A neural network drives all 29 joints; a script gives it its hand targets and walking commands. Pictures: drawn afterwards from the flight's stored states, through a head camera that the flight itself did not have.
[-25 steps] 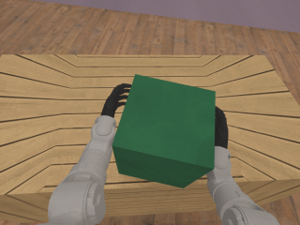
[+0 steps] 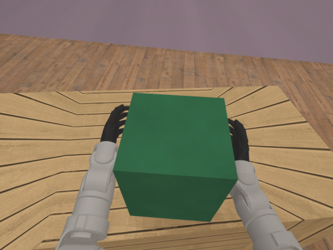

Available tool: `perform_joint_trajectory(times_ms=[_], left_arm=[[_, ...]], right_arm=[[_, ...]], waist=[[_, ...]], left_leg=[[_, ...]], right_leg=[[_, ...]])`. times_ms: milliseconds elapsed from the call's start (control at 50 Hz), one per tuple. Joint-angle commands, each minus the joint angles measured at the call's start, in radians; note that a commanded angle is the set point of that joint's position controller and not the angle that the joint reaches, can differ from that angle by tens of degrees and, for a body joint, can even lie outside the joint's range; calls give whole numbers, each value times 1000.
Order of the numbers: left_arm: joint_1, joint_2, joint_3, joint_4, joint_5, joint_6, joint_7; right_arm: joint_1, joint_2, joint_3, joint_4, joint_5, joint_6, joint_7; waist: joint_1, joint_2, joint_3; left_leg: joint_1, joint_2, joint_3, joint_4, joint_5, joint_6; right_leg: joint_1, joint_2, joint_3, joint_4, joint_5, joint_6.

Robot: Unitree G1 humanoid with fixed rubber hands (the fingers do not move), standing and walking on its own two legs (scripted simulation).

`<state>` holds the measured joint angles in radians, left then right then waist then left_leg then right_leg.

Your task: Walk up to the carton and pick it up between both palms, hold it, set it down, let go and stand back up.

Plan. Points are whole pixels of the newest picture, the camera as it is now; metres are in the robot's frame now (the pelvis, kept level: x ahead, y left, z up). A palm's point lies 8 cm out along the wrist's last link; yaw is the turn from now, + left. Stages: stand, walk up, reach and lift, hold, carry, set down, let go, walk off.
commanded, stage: reach and lift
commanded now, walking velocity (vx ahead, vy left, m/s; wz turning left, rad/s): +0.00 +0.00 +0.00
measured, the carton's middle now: (173, 161) +0.34 -0.04 +0.05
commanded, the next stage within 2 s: hold in 1.70 s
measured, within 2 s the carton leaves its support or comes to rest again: neither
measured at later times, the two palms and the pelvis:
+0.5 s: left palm (91, 138) +0.33 +0.14 +0.16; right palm (239, 153) +0.30 -0.16 +0.13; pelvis -0.05 +0.01 +0.00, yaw -1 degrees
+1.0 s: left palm (92, 126) +0.35 +0.13 +0.18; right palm (240, 127) +0.34 -0.17 +0.17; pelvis -0.02 +0.00 +0.00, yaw +0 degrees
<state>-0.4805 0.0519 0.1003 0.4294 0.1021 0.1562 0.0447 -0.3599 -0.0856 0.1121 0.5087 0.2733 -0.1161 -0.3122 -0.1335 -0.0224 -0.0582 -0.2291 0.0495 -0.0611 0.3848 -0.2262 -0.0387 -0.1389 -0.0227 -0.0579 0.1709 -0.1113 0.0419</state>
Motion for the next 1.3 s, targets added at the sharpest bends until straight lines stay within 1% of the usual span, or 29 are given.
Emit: perform_joint_trajectory(times_ms=[0, 20, 40, 60, 120, 180, 220, 300, 320, 400, 460, 480, 520, 560, 580, 640, 720, 760, 800, 840, 900, 940, 1020, 1100, 1120, 1140, 1180, 1240, 1280], left_arm=[[-555, -783, -513, -351, -24, 101, -103], [-518, -771, -498, -401, -17, 133, -102], [-462, -739, -465, -384, -3, 175, -103], [-425, -702, -416, -369, 32, 216, -112], [-447, -619, -348, -431, 71, 309, -153], [-503, -610, -336, -462, 84, 347, -183], [-580, -624, -351, -459, 74, 340, -201], [-677, -693, -440, -436, 29, 298, -200], [-677, -716, -455, -401, 22, 293, -193], [-674, -767, -443, -260, 12, 293, -157], [-670, -762, -372, -158, 29, 330, -135], [-688, -756, -352, -135, 32, 348, -134], [-702, -738, -295, -104, 54, 377, -131], [-724, -722, -261, -63, 66, 398, -144], [-725, -708, -228, -33, 81, 405, -150], [-737, -701, -206, -33, 84, 412, -168], [-789, -732, -263, -148, 58, 394, -170], [-790, -739, -318, -261, 30, 382, -156], [-777, -739, -351, -319, 16, 375, -152], [-763, -727, -371, -357, 18, 383, -147], [-714, -698, -368, -359, 35, 399, -151], [-691, -677, -355, -341, 36, 413, -160], [-687, -668, -360, -367, 35, 424, -173], [-679, -702, -424, -439, -14, 411, -161], [-698, -706, -452, -479, -34, 406, -159], [-675, -701, -445, -501, -29, 409, -149], [-658, -687, -435, -484, -27, 430, -149], [-663, -636, -326, -360, 31, 479, -168], [-713, -653, -329, -361, 27, 484, -176]], right_arm=[[-866, 678, 545, -556, 21, 112, 126], [-820, 653, 540, -553, 26, 133, 129], [-778, 616, 521, -528, 39, 158, 126], [-745, 576, 483, -470, 32, 186, 125], [-713, 546, 429, -393, 27, 236, 118], [-718, 565, 372, -363, 17, 265, 132], [-745, 580, 309, -344, -10, 256, 145], [-909, 628, 277, -438, -41, 193, 177], [-958, 633, 275, -462, -45, 181, 191], [-1100, 633, 232, -456, -109, 172, 248], [-1151, 613, 206, -369, -128, 200, 278], [-1157, 608, 184, -333, -131, 211, 283], [-1163, 596, 159, -238, -134, 240, 285], [-1132, 594, 133, -151, -130, 267, 270], [-1134, 588, 112, -110, -122, 279, 265], [-1143, 609, 127, -88, -91, 296, 240], [-1171, 644, 154, -163, -39, 293, 221], [-1160, 659, 203, -224, 5, 291, 214], [-1129, 669, 251, -286, 34, 298, 201], [-1083, 656, 265, -299, 43, 312, 191], [-1047, 634, 272, -301, 43, 335, 184], [-1041, 623, 272, -311, 34, 344, 177], [-1066, 640, 309, -362, 51, 353, 163], [-1099, 656, 363, -505, 75, 341, 153], [-1080, 667, 372, -528, 87, 342, 148], [-1065, 654, 376, -529, 92, 348, 150], [-1046, 629, 361, -515, 84, 369, 145], [-1039, 574, 285, -377, 42, 419, 154], [-1066, 594, 282, -352, 40, 422, 167]], waist=[[44, 31, -473], [37, 44, -478], [29, 36, -409], [47, 38, -355], [34, 11, -299], [29, 37, -285], [9, 67, -267], [23, 99, -402], [39, 112, -437], [66, 70, -438], [103, 25, -368], [96, -2, -348], [94, -27, -290], [61, -50, -214], [58, -44, -182], [56, -44, -205], [39, 31, -316], [42, 75, -429], [35, 86, -484], [19, 108, -467], [23, 88, -368], [10, 52, -324], [20, 27, -318], [29, 20, -453], [13, 21, -491], [29, 34, -510], [20, 23, -471], [24, -10, -286], [41, 1, -293]], left_leg=[[339, -53, 17, 29, 597, -30], [382, -54, 18, 36, 685, -29], [379, -53, 19, 40, 707, -33], [377, -51, 29, 22, 672, -34], [352, -80, 75, -19, 540, -17], [326, -103, 91, -34, 423, -24], [301, -109, 92, -47, 324, -27], [272, -115, 89, -41, 253, -21], [270, -112, 83, -47, 233, -19], [227, -92, 73, -85, 85, 3], [201, -73, 62, -134, -5, 21], [178, -75, 61, -138, -35, 29], [178, -71, 66, -154, -35, 32], [151, -82, 88, -158, -40, 43], [153, -81, 93, -159, -28, 42], [168, -90, 108, -143, 47, 37], [220, -101, 100, -91, 199, 5], [294, -103, 91, -41, 362, -25], [315, -110, 79, 0, 479, -38], [320, -114, 76, 14, 509, -51], [274, -116, 59, 2, 466, -36], [263, -115, 63, -9, 425, -28], [246, -118, 61, -11, 408, -16], [292, -116, 40, 20, 520, -27], [307, -118, 43, 30, 553, -31], [331, -109, 39, 34, 583, -39], [325, -107, 41, 25, 550, -36], [246, -105, 61, -46, 321, -5], [222, -104, 70, -65, 262, 2]], right_leg=[[82, 94, 6, 66, 392, -17], [85, 101, 5, 68, 419, -2], [83, 106, 4, 69, 430, 2], [97, 106, 8, 59, 409, 3], [196, 85, 14, 62, 447, 28], [248, 72, 13, 74, 447, 25], [249, 66, 0, 72, 354, 17], [242, 56, -21, 96, 272, 7], [229, 61, -22, 93, 229, 0], [134, 73, -40, 72, -33, -25], [97, 80, -37, 65, -133, -26], [107, 79, -35, 70, -140, -23], [107, 79, -31, 62, -140, -19], [120, 72, -20, 48, -140, -10], [123, 70, -20, 45, -131, -13], [176, 68, -7, 55, -65, -5], [247, 83, -14, 78, 72, -7], [288, 94, -18, 99, 208, -6], [316, 96, -16, 115, 337, -1], [318, 97, -22, 116, 370, 2], [306, 89, -16, 107, 353, 2], [316, 85, -15, 104, 358, 10], [342, 77, -13, 113, 400, 14], [372, 88, -16, 127, 513, 20], [379, 92, -16, 132, 550, 20], [366, 99, -20, 134, 551, 16], [339, 105, -21, 120, 497, 17], [270, 95, -19, 81, 249, 13], [254, 87, -15, 73, 164, 3]])
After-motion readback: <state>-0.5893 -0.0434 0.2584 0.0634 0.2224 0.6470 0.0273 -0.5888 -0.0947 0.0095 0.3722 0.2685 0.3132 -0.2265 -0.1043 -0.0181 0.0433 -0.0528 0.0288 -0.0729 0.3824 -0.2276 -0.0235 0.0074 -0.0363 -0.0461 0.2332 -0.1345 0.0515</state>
